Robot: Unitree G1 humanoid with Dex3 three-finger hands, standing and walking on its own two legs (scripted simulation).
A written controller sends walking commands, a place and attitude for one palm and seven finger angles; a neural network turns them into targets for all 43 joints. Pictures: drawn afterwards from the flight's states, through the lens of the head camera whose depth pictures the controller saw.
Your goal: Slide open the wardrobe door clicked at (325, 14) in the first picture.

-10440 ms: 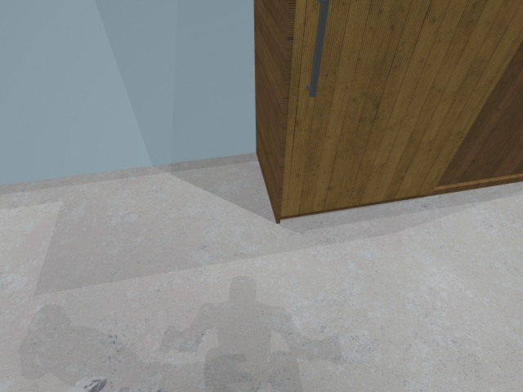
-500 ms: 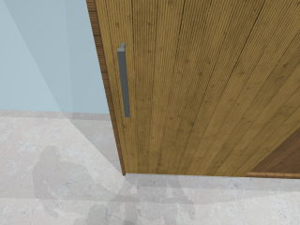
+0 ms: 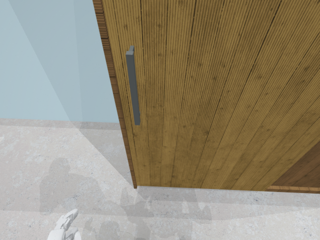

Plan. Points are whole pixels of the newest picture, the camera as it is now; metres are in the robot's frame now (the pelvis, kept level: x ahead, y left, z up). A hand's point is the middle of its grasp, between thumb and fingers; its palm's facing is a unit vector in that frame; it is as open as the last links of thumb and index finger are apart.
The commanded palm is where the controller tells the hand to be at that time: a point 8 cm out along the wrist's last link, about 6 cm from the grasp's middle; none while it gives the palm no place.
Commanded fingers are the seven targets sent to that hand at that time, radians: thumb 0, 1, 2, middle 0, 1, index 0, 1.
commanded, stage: raise the hand with hooked fingers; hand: left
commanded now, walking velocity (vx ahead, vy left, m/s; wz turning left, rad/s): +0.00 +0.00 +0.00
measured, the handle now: (135, 90) +0.52 +0.11 +0.09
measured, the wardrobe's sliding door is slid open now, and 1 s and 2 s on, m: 0.00 0.00 0.00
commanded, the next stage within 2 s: move the hooked fingers beside the handle in 1.98 s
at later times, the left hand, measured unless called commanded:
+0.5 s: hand (74, 220) +0.17 +0.21 -0.01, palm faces +0.02 -1.00 -0.06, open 9.8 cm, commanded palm +0.14 +0.27 +0.01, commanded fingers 0.00 0.15 0.58 -0.25 -0.78 -0.25 -0.78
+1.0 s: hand (54, 190) +0.21 +0.25 +0.05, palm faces +0.03 -1.00 -0.06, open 12.7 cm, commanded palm +0.18 +0.30 +0.06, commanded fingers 0.00 -0.43 0.33 -0.29 -1.15 -0.29 -1.15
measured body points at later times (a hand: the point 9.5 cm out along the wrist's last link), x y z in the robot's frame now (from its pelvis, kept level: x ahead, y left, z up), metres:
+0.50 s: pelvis -0.04 -0.02 -0.07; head +0.00 +0.00 +0.38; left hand +0.16 +0.26 +0.00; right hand +0.16 -0.24 -0.13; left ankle +0.04 +0.12 -0.73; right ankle -0.04 -0.13 -0.73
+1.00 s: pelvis -0.03 +0.01 -0.03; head -0.01 +0.02 +0.42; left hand +0.20 +0.30 +0.06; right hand +0.15 -0.23 -0.10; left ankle +0.04 +0.12 -0.73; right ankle -0.04 -0.13 -0.73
